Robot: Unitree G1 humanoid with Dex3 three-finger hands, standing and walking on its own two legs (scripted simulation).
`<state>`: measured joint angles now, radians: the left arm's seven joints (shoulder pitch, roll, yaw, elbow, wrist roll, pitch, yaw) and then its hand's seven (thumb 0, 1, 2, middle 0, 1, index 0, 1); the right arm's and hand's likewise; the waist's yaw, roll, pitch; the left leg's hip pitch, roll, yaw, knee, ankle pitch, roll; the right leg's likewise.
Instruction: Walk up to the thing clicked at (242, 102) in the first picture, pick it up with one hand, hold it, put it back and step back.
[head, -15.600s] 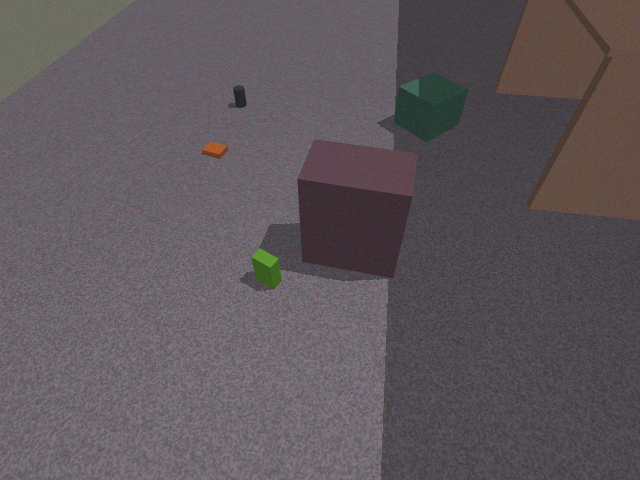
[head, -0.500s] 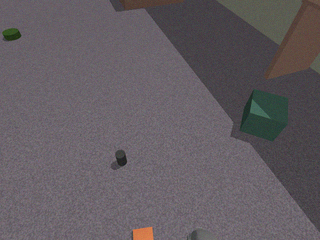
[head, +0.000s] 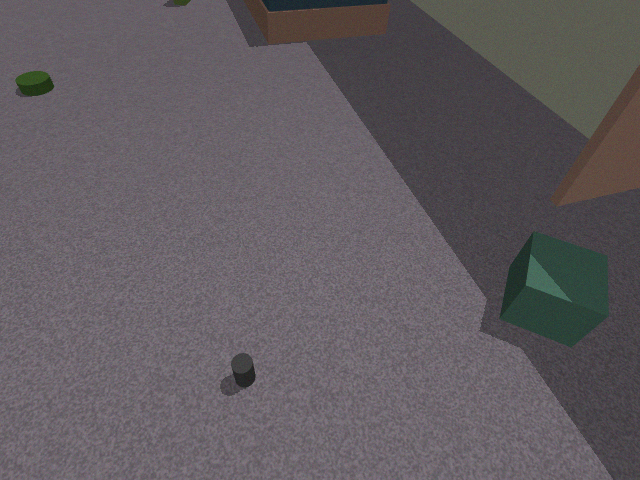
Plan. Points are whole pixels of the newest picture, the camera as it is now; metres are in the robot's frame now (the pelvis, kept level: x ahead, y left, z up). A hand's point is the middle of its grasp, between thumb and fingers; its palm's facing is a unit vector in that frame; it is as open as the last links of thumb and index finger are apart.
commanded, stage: walk up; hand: left
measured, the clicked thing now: (243, 370) +0.54 +0.24 -0.72
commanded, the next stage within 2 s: none
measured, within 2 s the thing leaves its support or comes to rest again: neither
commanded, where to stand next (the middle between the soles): +0.15 -0.01 m, yaw +1 degrees
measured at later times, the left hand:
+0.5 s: hand (145, 439) +0.20 +0.27 -0.14, palm faces -0.03 -0.92 -0.40, open 7.4 cm
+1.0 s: hand (170, 393) +0.27 +0.25 -0.13, palm faces -0.05 -0.92 -0.39, open 7.4 cm
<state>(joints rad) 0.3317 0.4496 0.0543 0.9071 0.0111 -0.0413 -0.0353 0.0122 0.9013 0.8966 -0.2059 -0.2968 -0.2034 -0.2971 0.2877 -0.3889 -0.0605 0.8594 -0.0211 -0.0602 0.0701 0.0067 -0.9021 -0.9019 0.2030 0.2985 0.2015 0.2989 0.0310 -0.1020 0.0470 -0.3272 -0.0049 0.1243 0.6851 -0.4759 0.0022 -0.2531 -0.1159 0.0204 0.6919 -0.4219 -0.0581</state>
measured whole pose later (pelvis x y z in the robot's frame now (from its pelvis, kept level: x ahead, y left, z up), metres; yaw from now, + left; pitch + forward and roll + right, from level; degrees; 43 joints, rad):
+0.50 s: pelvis +0.10 +0.00 -0.01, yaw +0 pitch -4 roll +2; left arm 0.16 0.39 0.02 0.91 0.02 -0.02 -0.01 0.01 0.90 0.90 -0.21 -0.30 -0.20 -0.30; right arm 0.26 -0.37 -0.02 0.97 -0.01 -0.01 0.01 0.01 -0.90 -0.90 0.20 0.30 0.20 0.30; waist 0.00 -0.02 0.09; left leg -0.28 0.00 0.04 0.81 -0.47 -0.04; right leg -0.34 -0.04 0.04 0.65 -0.25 -0.01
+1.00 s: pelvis +0.16 -0.01 +0.01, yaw -3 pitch -2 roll +5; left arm 0.06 0.37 0.01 1.14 0.00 0.00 0.00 0.01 0.90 0.90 -0.20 -0.30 -0.20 -0.30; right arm 0.09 -0.36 -0.02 1.10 0.00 -0.01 -0.01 0.01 -0.90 -0.90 0.20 0.30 0.20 0.30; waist 0.00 -0.05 0.07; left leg -0.07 -0.01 0.09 0.54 -0.27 -0.07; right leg -0.18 -0.05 0.09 0.46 -0.24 0.00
